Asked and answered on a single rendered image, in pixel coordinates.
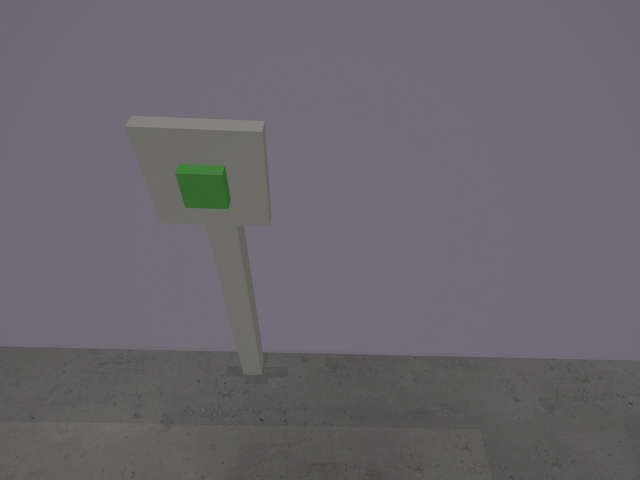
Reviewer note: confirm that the panel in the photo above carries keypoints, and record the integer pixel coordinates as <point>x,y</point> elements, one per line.
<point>160,144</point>

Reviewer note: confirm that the button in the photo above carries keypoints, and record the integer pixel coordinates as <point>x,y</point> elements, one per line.
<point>203,186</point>

